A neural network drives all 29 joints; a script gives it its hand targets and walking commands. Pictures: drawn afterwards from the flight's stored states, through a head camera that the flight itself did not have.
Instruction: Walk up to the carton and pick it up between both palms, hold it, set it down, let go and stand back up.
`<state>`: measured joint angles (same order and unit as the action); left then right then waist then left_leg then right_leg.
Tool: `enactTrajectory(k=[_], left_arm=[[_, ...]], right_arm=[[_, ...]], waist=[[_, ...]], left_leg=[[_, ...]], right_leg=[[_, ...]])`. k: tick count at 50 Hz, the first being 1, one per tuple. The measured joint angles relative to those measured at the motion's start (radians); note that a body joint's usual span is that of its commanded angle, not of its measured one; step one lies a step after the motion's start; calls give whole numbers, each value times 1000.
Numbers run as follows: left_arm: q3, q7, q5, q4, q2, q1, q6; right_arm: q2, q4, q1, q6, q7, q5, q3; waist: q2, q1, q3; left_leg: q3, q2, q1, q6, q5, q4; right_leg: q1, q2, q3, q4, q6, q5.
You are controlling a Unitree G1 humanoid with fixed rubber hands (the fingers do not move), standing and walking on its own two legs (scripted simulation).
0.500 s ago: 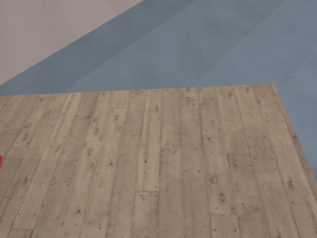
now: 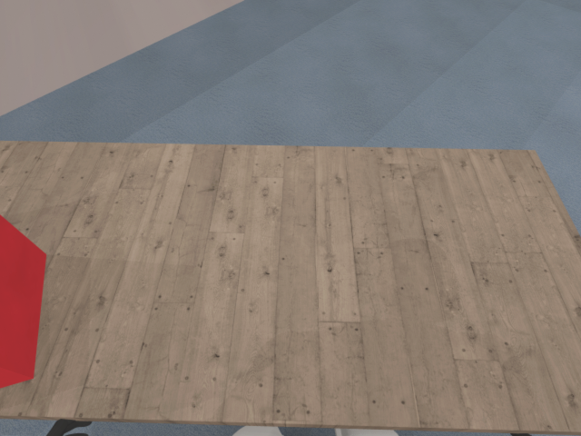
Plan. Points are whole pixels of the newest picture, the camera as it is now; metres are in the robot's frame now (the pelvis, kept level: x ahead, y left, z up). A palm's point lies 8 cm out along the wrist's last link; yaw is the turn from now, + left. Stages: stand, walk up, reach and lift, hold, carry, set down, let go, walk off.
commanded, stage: walk up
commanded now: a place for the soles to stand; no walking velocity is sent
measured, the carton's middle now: out of the picture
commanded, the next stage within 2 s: none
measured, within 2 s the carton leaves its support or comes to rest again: neither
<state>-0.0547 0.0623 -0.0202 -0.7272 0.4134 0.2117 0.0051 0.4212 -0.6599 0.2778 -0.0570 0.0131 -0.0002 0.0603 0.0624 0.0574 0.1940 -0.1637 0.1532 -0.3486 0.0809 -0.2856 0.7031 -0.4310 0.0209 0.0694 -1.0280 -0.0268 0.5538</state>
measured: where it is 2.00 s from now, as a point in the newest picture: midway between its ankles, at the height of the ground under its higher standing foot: outside the picture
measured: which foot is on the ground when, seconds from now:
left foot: down 0.00-0.28, up 0.30-0.64, down 0.66-1.00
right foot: up 0.00-0.24, down 0.26-0.68, up 0.70-1.00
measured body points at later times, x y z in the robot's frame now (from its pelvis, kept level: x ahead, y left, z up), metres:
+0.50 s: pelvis -0.11 -0.01 +0.00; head -0.07 -0.04 +0.44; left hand -0.06 +0.34 -0.07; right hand +0.00 -0.32 -0.11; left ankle -0.15 +0.14 -0.64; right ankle -0.05 -0.15 -0.72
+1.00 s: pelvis -0.27 +0.08 -0.01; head -0.24 +0.08 +0.44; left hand -0.19 +0.44 -0.09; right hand -0.18 -0.24 -0.10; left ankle -0.14 +0.16 -0.72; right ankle -0.27 -0.07 -0.69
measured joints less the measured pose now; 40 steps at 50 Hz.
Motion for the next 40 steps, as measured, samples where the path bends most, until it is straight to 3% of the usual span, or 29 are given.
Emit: enactTrajectory(k=[10, 12, 14, 17, 20, 23, 27, 32, 34, 37, 40], left_arm=[[0, 0, 0, 0, 22, 75, 1], [0, 0, 4, -1, 23, 99, 1], [0, 0, 19, -3, 20, 127, 1], [0, 0, 33, -4, 17, 169, 1], [0, 0, 33, -3, 17, 174, 0], [0, 0, 34, -3, 17, 155, -10], [0, 1, 34, 2, 19, 129, -20], [0, 3, 34, 2, 28, 118, -21], [0, 3, 34, 1, 37, 103, -21], [0, 5, 33, 0, 36, 97, -10], [0, 5, 19, 1, 37, 85, -10]], right_arm=[[-2, 20, 0, 0, 0, 0, 0], [-2, 21, 0, -2, 3, 0, 0], [-2, 21, -5, -7, 5, 0, 0], [-2, 21, -5, -10, 13, 0, 0], [6, 21, -5, -10, 21, 0, 0], [23, 22, -5, -10, 22, 0, 0], [40, 22, -4, -11, 22, 0, 0], [43, 23, -4, -11, 24, 0, 0], [39, 21, -4, -11, 27, 0, 0], [14, 19, -4, -11, 33, 0, 0], [9, 20, -4, -11, 33, 0, 0]], waist=[[-1, -13, -1], [-2, -25, -7], [0, -37, -5], [0, -56, -6], [1, -63, -11], [6, -62, -29], [16, -61, -28], [17, -48, -29], [-1, -41, 0], [-19, -34, 13], [-23, -18, 0]], left_leg=[[11, 19, -4, -7, 85, -44], [14, 19, -11, -16, 96, -44], [14, 19, -20, -24, 56, -25], [7, 20, -64, -62, -85, 216], [-28, 20, -76, -80, -87, 458], [-44, 15, -77, -94, -91, 542], [-46, 1, -78, -102, -160, 503], [-47, -63, -67, -73, -184, 209], [-30, -54, -63, -70, -119, 164], [-6, -48, -63, -60, -86, 171], [-5, -48, -64, -55, -22, 107]], right_leg=[[124, 0, 1, 155, 5, -20], [183, 0, 1, 264, 14, -59], [199, 1, 0, 321, 19, -174], [202, 0, 1, 334, 25, -210], [192, -9, 1, 361, 26, -238], [134, -24, 0, 361, 26, -264], [53, -40, -1, 355, 26, -301], [-35, -58, -1, 338, 12, -345], [-54, -81, 5, 297, 16, -343], [-100, -57, 7, 84, 19, -135], [-118, -18, 8, -86, 19, -116]])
